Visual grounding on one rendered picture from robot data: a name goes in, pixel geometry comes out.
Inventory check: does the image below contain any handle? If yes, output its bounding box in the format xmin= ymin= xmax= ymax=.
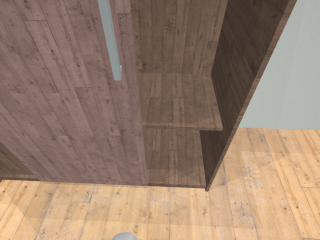
xmin=97 ymin=0 xmax=122 ymax=81

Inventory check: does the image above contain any wardrobe door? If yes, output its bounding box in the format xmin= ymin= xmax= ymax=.
xmin=0 ymin=142 xmax=34 ymax=175
xmin=0 ymin=0 xmax=148 ymax=186

